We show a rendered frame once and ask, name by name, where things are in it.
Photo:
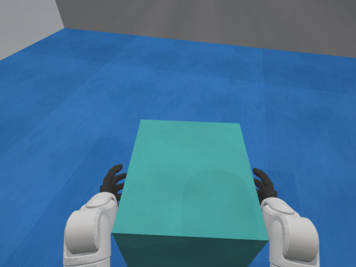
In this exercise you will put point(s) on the carton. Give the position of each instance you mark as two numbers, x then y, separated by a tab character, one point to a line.
189	198

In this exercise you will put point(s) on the right robot hand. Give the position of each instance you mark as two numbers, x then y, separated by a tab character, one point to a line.
266	188

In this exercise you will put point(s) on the left robot hand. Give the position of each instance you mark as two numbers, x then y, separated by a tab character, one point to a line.
110	181

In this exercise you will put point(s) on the right robot forearm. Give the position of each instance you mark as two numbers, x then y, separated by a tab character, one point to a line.
293	240

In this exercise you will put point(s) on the left robot forearm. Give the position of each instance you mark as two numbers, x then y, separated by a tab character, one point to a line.
87	236

